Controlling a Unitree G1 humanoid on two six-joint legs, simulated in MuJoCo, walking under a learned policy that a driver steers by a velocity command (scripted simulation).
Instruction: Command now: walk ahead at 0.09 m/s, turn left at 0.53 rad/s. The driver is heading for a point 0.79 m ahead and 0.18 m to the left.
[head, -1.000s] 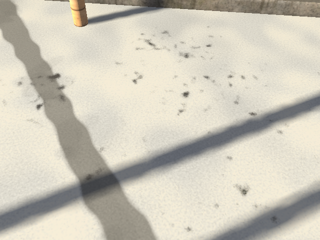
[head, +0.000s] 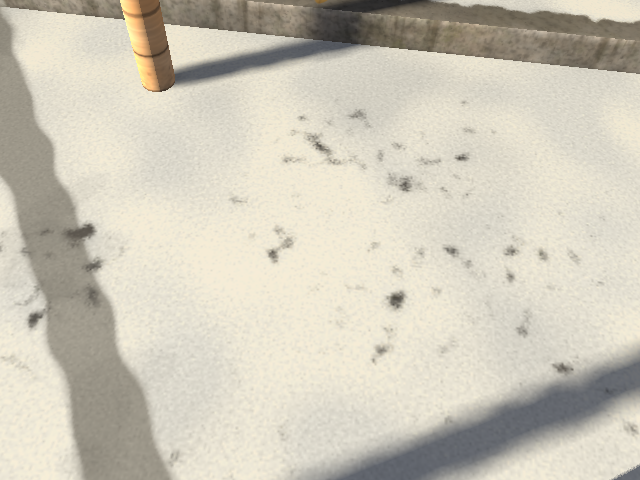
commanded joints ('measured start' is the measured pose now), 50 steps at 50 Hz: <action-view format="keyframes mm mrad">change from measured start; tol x16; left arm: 1 115 79 25 -17 3 6 12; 13 72 242 85 -26 27 -16 -4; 50 -16 76 51 -33 -19 11 -18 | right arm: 1 -16 -174 -53 -75 7 4 -24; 50 -35 -128 -27 -68 -2 33 -22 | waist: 1 39 98 -235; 11 42 174 -181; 14 7 -251 -158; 31 8 -173 -148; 34 -9 344 -154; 37 0 135 -142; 50 -13 166 -118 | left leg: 1 121 247 -267 -117 238 175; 5 83 208 -322 -134 -100 131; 11 130 171 -411 -24 -50 76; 14 -197 -20 -84 530 -545 -93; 18 -219 41 -42 776 -358 -162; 31 154 86 154 34 -144 -79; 32 273 81 115 -60 -32 -44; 34 433 489 -459 -100 448 244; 41 295 291 -194 -105 291 145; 50 220 296 -271 -85 94 156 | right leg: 1 86 11 1 -98 89 25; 11 301 31 3 -631 252 -33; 14 420 -409 443 -749 548 -332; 19 407 -226 95 -708 556 -245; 30 461 -300 -33 -640 586 -247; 32 350 -250 -115 -507 446 -149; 34 -115 -6 -170 -38 -236 14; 36 -115 -34 -20 136 -158 -3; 50 212 -16 -56 -356 59 3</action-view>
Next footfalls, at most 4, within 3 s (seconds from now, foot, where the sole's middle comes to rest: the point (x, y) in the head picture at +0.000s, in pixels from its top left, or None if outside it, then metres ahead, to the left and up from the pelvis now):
0.24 right None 0.14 -0.16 -0.77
0.64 left None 0.03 0.09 -0.77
1.06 right None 0.15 -0.11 -0.77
2.14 right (270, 448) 0.48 0.10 -0.77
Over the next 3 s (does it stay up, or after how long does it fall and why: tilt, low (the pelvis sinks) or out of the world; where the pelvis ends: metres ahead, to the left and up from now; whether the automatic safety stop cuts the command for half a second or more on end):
stays up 0.43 0.17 0.01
